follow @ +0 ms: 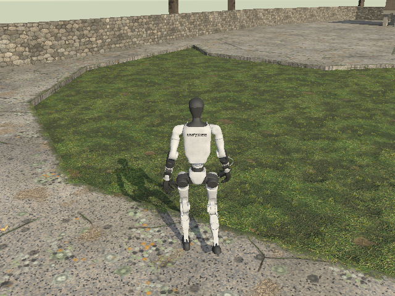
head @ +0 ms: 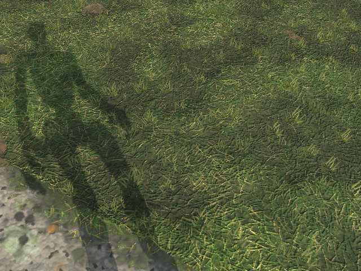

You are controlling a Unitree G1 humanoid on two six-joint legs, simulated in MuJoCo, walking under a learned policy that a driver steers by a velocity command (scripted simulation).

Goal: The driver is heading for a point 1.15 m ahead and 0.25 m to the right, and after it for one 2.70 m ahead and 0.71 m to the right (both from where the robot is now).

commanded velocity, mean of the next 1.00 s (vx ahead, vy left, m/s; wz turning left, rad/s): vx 0.49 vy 0.00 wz -0.41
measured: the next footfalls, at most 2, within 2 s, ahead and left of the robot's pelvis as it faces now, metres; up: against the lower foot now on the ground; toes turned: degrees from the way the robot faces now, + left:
right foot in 0.42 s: +0.32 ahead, -0.16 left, +0.00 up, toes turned -14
left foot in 0.86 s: +0.68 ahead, -0.05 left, -0.12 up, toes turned -25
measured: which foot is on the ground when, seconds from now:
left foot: down 0.00-0.46, up 0.48-0.84, down 0.86-1.00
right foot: up 0.00-0.40, down 0.42-0.86, up 0.88-1.00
